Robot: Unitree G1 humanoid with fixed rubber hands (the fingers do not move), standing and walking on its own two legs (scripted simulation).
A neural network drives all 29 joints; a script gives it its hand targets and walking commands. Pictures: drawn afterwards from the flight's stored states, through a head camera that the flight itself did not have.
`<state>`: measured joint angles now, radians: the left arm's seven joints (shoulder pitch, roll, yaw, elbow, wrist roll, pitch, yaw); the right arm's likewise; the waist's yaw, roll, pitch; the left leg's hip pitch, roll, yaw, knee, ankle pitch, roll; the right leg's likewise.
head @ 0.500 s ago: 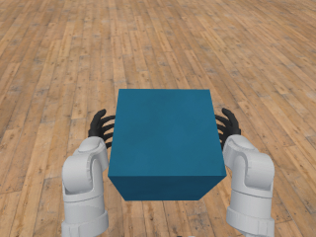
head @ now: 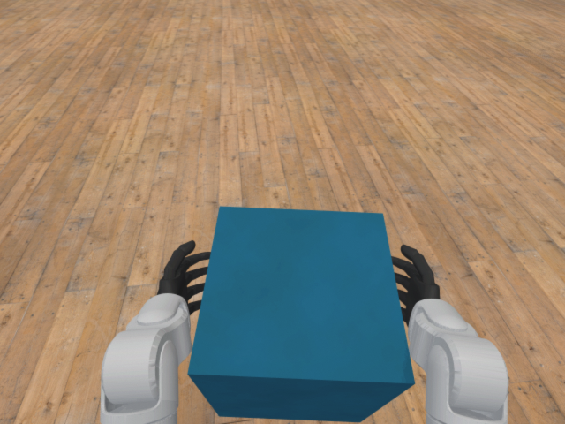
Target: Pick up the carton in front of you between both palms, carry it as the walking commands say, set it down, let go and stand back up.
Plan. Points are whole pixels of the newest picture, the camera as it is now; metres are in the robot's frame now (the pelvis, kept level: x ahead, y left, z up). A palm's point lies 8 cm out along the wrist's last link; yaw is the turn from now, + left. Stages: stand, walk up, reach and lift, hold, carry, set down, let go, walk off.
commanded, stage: carry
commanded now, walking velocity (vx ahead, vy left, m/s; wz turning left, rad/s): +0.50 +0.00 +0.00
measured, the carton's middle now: (295, 322) +0.25 +0.00 +0.04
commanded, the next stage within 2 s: none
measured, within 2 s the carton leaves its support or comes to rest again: neither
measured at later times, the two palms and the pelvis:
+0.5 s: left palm (233, 154) +0.55 +0.13 +0.10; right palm (389, 162) +0.56 -0.17 +0.10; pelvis +0.31 -0.02 +0.00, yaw +0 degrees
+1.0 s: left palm (238, 107) +0.73 +0.14 +0.11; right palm (371, 111) +0.73 -0.16 +0.11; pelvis +0.48 -0.01 +0.01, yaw +0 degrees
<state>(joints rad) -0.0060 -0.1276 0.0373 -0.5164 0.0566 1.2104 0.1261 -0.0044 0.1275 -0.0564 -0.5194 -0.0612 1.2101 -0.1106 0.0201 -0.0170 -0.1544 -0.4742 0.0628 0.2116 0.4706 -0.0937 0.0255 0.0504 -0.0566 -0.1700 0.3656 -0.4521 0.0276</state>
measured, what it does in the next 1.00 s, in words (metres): walks ahead: right foot, then left foot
